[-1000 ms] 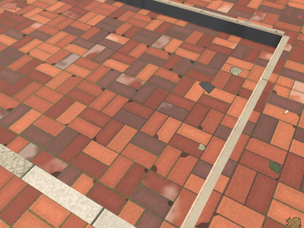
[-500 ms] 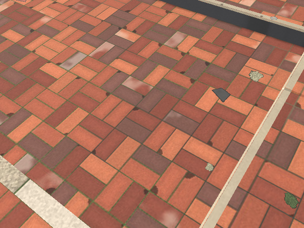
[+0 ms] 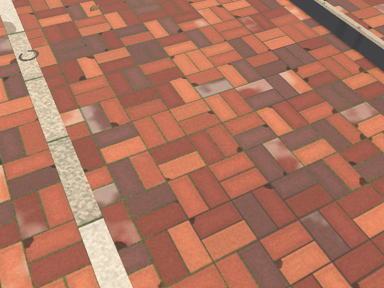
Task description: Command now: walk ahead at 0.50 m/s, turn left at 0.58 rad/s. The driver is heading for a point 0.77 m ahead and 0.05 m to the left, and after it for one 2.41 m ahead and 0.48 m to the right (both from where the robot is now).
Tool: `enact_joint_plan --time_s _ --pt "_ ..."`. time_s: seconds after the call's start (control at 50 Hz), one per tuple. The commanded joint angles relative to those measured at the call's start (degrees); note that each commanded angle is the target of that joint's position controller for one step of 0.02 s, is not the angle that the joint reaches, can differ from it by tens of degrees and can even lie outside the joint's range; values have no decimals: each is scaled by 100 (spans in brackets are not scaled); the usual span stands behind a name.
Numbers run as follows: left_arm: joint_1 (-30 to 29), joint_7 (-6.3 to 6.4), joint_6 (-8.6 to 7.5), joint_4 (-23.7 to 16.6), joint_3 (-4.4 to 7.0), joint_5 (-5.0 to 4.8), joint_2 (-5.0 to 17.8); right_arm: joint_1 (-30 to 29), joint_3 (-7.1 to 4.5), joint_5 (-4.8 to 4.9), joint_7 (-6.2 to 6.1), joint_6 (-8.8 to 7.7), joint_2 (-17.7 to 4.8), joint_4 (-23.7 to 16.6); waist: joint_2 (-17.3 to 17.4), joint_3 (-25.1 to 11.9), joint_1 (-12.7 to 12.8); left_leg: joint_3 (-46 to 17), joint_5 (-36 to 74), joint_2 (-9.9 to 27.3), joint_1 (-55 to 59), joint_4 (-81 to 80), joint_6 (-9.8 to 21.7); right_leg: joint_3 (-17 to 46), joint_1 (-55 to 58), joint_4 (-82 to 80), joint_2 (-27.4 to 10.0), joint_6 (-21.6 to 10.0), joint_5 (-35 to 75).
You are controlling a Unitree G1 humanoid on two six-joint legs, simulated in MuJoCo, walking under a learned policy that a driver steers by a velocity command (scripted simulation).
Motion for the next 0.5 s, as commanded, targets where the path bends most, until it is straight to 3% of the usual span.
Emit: enact_joint_plan --time_s 0.02,0.04,0.06,0.08,0.1,0.12,0.14,0.16,0.18,0.2,0.22,0.24,0.26,0.28,0.3,0.32,0.34,0.36,0.4,0.42,0.44,0.46,0.48,0.5 --pt "277 -76 113 -14 176 -79 852 154 -216 13 -71 -132 -530 -79 -164 227 -178 665 -150 -434 895 -476 244 759 -453 452 -1246 -869 3352" --pt "100 -135 119 12 141 -159 857 1120 -389 -54 -179 -205 -811 250 28 -246 -790 1076 351 -827 2269 -1002 469 473 -784 1825 -907 -700 4230" --pt "17 -100 37 21 96 -94 641 1940 -531 -109 -247 -291 -1334 559 725 -404 -1306 463 1440 -486 4020 -726 876 565 -2545 4267 -365 -376 1710" --pt "559 -150 -189 -125 -128 57 -54 1978 -467 -180 -192 -417 -1845 525 2126 -1133 -838 -1175 3996 519 5675 1071 1640 1136 -4912 6994 167 -95 -1172" --pt "425 -220 -427 -319 -127 -99 307 2579 -414 23 -114 -410 -1693 435 1563 -2615 -1312 -2373 2955 1047 6089 513 2353 1997 -5182 7092 184 -153 -740" --pt "-582 -216 -562 -941 -144 -429 365 3319 -483 11 -187 -316 -1847 780 1422 -2528 -1547 -3887 -874 1471 6150 -1249 2659 2090 -6103 6670 502 -150 -86" --pt "-1256 -101 -557 -1020 -198 -507 324 2585 -360 43 -269 -322 -1441 764 529 -1517 -1355 -4155 -2291 1500 5405 -1626 2354 2022 -6669 6202 298 -219 426" --pt "-1457 -4 -492 -1009 -224 -348 361 1663 -167 -18 -331 -370 -974 488 108 -970 -1098 -4040 -2021 1491 4469 -1516 2179 2141 -6522 6013 184 -263 672" --pt "-1086 9 -391 -913 -225 -161 331 1047 -62 -90 -382 -424 -794 311 -171 -711 -694 -3600 -1465 1440 3398 -1312 2096 2271 -5971 5591 48 -297 683" --pt "-729 -44 -332 -833 -206 -66 358 524 -26 -153 -399 -452 -767 137 -286 -309 -307 -3166 -1587 1370 2408 -1209 1956 2506 -5618 4635 -158 -399 984" --pt "-714 -92 -312 -825 -203 -34 295 299 48 -193 -446 -486 -586 112 -133 -26 -208 -2792 -1370 1285 1768 -1281 1782 2595 -5488 4181 -263 -430 1439" --pt "-1056 -131 -352 -1019 -146 -40 544 -48 82 -209 -517 -559 -594 -77 -161 426 -128 -2058 -1455 767 777 -1856 1520 2517 -4794 2312 -269 -381 2487" --pt "-1179 -146 -383 -1044 -162 165 489 -108 7 -246 -596 -584 -872 -98 -21 373 -223 -1139 -1276 68 -133 -2002 1319 2101 -3343 826 43 -336 3747" --pt "-1298 -186 -413 -1003 -210 199 266 68 -26 -211 -653 -616 -954 -48 219 161 -367 -686 -1317 -249 -498 -2110 1221 1864 -2187 -49 351 -249 4703" --pt "-1402 -234 -401 -993 -221 79 177 524 -50 -160 -665 -641 -980 131 389 22 -534 -733 -1439 -111 -225 -2372 1257 1803 -1727 -446 582 -173 5230" --pt "-1450 -254 -351 -1018 -214 -71 198 787 -78 -89 -665 -659 -1036 276 449 96 -556 -868 -1512 87 282 -2504 1256 1904 -1727 -859 646 -177 5149" --pt "-1491 -255 -296 -1038 -183 -164 305 866 -84 -20 -659 -681 -949 355 471 258 -581 -979 -1537 203 874 -2428 1161 2068 -1951 -1344 612 -234 5002" --pt "-1548 -256 -271 -1042 -154 -169 372 1018 -84 20 -644 -677 -831 438 399 348 -638 -1064 -1564 292 1431 -2326 1055 2118 -2125 -1697 626 -330 4933" --pt "-1488 -286 -242 -981 -80 -102 482 1236 -121 -3 -593 -568 -785 568 377 420 -673 -1092 -1274 456 2192 -1917 868 2053 -2221 -1858 695 -542 4479" --pt "-1284 -314 -240 -932 -16 -72 586 1246 -140 -55 -565 -519 -781 554 469 342 -588 -1063 -715 429 2385 -1543 764 1987 -2006 -1799 758 -672 4101" --pt "-739 -333 -244 -777 86 -49 752 1209 -121 -116 -525 -474 -724 519 488 -2 -331 -921 120 188 2485 -756 644 1782 -1350 -1730 951 -839 3713" --pt "134 -353 -247 -588 150 -23 912 1221 -33 -181 -505 -427 -511 459 243 -652 27 -590 -116 -171 1904 738 469 2103 -31 -1428 611 -1025 3936" --pt "837 -390 -239 -334 302 65 1547 2455 143 -121 -475 -489 207 476 -1675 -1658 -371 -285 -2105 -951 44 3240 72 4707 2050 -1967 -760 -2035 2845" --pt "1267 -483 -246 -195 231 -30 1183 2319 145 -39 -450 -564 22 546 -2150 -2005 -118 -781 -4003 -1263 -975 4229 61 6897 2502 -3331 -1152 -2352 906"
Velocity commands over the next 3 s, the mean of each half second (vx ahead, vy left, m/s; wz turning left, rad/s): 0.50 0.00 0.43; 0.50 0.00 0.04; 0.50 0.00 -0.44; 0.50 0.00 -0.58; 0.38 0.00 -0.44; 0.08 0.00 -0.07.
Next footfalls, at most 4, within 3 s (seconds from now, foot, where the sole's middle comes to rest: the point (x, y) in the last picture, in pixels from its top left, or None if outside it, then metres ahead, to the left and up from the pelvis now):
0.06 left None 0.14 0.14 -0.83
0.44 right None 0.51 -0.05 -0.83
1.00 left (146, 223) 0.74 0.25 -0.83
1.54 right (208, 166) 1.06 0.03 -0.83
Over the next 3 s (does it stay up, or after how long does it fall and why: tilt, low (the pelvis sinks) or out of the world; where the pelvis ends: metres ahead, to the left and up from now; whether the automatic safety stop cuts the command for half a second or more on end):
stays up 1.46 -0.04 -0.06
